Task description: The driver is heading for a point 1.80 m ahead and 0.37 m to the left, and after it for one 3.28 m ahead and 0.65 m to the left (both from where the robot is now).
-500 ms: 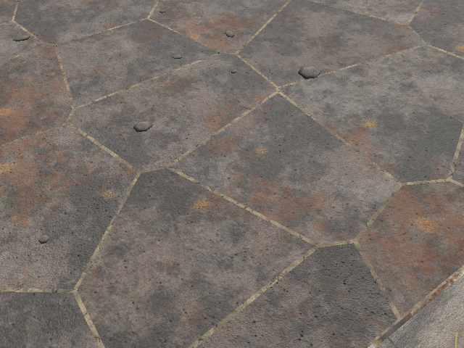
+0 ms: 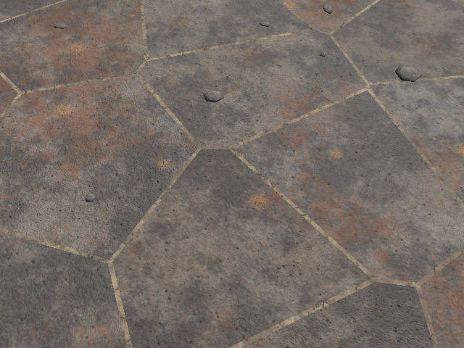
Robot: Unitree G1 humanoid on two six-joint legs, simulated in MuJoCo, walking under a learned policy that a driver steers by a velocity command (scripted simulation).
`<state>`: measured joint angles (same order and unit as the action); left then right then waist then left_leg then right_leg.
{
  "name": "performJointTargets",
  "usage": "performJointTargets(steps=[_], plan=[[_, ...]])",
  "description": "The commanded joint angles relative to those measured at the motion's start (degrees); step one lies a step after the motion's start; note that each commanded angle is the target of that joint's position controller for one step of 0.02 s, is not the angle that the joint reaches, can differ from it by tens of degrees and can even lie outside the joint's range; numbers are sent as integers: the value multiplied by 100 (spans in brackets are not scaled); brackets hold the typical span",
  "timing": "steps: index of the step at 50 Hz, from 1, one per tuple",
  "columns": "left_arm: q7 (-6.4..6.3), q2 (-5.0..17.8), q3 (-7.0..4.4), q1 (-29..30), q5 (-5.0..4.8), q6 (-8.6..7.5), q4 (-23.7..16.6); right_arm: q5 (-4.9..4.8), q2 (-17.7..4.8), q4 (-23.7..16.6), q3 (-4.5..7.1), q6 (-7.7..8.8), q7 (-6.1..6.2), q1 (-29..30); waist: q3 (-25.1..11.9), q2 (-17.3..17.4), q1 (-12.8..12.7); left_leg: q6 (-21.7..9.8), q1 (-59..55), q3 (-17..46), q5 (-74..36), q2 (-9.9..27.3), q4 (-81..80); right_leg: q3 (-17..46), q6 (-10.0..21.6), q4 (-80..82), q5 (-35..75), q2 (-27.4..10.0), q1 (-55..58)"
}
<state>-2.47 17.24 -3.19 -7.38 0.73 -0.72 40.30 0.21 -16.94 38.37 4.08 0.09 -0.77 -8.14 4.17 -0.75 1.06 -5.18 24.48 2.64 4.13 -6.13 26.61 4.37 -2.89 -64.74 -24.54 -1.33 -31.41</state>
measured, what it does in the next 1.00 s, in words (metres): steps on the spot, turning left: right foot, then left foot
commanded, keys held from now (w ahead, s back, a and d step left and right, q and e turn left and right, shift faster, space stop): q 0.62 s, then no key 0.38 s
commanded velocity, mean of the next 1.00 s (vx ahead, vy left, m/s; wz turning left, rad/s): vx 0.01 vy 0.00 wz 0.47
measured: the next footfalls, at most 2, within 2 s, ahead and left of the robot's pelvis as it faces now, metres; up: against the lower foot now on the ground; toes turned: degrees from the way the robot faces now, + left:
right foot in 0.26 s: +0.13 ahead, -0.16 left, +0.00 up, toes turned +15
left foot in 0.68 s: +0.03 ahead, +0.08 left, +0.00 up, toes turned +26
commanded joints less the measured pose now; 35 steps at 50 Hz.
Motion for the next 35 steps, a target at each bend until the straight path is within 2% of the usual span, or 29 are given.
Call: performJointTargets(steps=[1, 5, 9, 10, 12, 13, 14, 15, 16, 17, 18, 19, 21, 22, 24, 26, 29, 31, 32, 33, 34, 35], plan=[[-80, 427, -131, -645, 41, 26, -187, 9, -922, -470, 272, 29, 124, 138, -1112, 564, -228, -979, -558, 1710, -309, 1349, -977, 20, -144, 644, 253, 31, 228], [-58, 409, -111, -313, -4, 23, -293, -51, -965, -554, 303, -102, 239, 172, -1140, 748, -88, -786, -497, 2000, 1097, 1213, -967, 136, -229, 1456, 691, 98, 324], [29, 452, -129, -204, -69, -97, -354, -52, -941, -589, 308, -202, 236, 54, -1136, 947, 34, -683, -685, 2409, 1141, 1223, -775, 130, -145, 2294, 587, 240, 679], [56, 463, -142, -243, -90, -130, -353, -64, -922, -597, 301, -224, 231, 28, -1137, 990, 21, -643, -779, 2529, 1033, 1226, -688, 113, -87, 2629, 579, 283, 821], [109, 481, -194, -577, -112, -185, -257, -138, -858, -627, 276, -282, 247, 87, -1089, 996, -222, -402, -653, 2547, 906, 1019, -371, -17, 102, 3913, 1173, 294, 1569], [96, 770, -284, -739, -48, -187, -238, -155, -669, -623, 221, -289, 258, -89, -1131, 623, -212, -107, -196, 2255, 1502, 713, 134, 429, 349, 4374, 1354, -372, 2215], [68, 1369, -416, -590, 134, -116, -283, -156, -421, -769, 176, -253, 237, -188, -933, -1084, 71, 277, 947, 1013, 2600, -192, 1392, 1888, 1109, 4686, 1935, -1655, 2534], [89, 1169, -393, -484, 289, -111, -373, -76, -839, -807, 301, -154, 212, -122, -894, -1592, -54, 541, 1302, 629, 3136, -170, 2843, 2682, 1775, 4857, 2491, -2264, 2194], [56, 846, -295, -188, 243, -118, -526, -83, -1114, -667, 411, -145, 189, -265, -871, -1073, 36, 662, 1246, 715, 2777, 47, 3644, 2212, 1743, 4726, 2664, -2107, 2100], [32, 644, -245, 53, 141, -107, -572, -119, -1070, -491, 431, -204, 199, -428, -779, -751, 124, 770, 1213, 600, 2442, 96, 3982, 1559, 1462, 4597, 2688, -1698, 2046], [10, 541, -210, 155, 39, -92, -603, -105, -938, -395, 408, -277, 229, -538, -736, -648, 122, 880, 1302, 520, 2146, 136, 4329, 1151, 1288, 4504, 2690, -1438, 2155], [-9, 494, -176, 147, -7, -72, -607, -113, -783, -385, 365, -333, 222, -558, -662, -645, 74, 970, 1354, 450, 1994, 173, 4568, 864, 1279, 4484, 2926, -1346, 2159], [-38, 521, -177, -3, 30, -6, -579, -172, -591, -525, 288, -364, 199, -296, -583, -755, -72, 1086, 1368, 113, 1730, 279, 4238, 392, 1326, 4543, 3015, -1168, 2279], [-55, 560, -197, -141, 45, 26, -548, -187, -526, -620, 255, -357, 192, -95, -599, -845, -201, 1135, 1440, 35, 1685, 356, 3915, 328, 1381, 4536, 3054, -1201, 2521], [-71, 702, -260, -326, 42, 75, -493, -171, -442, -765, 202, -343, 153, 137, -728, -954, -361, 1184, 1307, -47, 1775, 535, 3309, 274, 1477, 4487, 3158, -1365, 2856], [-46, 864, -329, -287, 13, 100, -488, -146, -366, -852, 148, -335, 90, 211, -821, -1013, -400, 1127, 839, -208, 1923, 674, 2697, 121, 1514, 4458, 3241, -1492, 2794], [33, 1002, -393, -196, -62, 101, -467, -150, -465, -889, 174, -361, 22, 140, -868, -1107, -374, 961, 166, -499, 1935, 665, 1914, -55, 1513, 4396, 3356, -1622, 2583], [70, 1040, -416, -153, -149, 86, -424, -161, -507, -887, 209, -390, -22, 26, -859, -1102, -292, 776, -158, -593, 1689, 636, 1231, -107, 1422, 4215, 3351, -1697, 2580], [75, 1031, -411, -93, -214, 85, -394, -154, -462, -824, 216, -391, -38, -151, -865, -1028, -157, 617, -552, -660, 1269, 561, 561, -198, 1298, 3994, 3317, -1632, 2452], [81, 913, -375, -162, -259, 79, -318, -138, -482, -716, 246, -381, -26, -413, -905, -863, -32, 424, -1162, -684, 694, 427, -192, -381, 1063, 3658, 3085, -1488, 2177], [115, 666, -302, -474, -190, 55, -189, -127, -717, -684, 315, -364, 27, -606, -1057, -199, -33, 218, -2141, -97, -358, 715, -561, -786, 614, 2952, 2279, -1196, 1463], [181, 114, -78, -404, 189, 28, -446, -59, -1356, -816, 416, -327, 137, -709, -1240, 1804, -189, -447, -3195, 1988, -2947, 2418, -370, -1277, -20, 1152, -1003, -501, -224]])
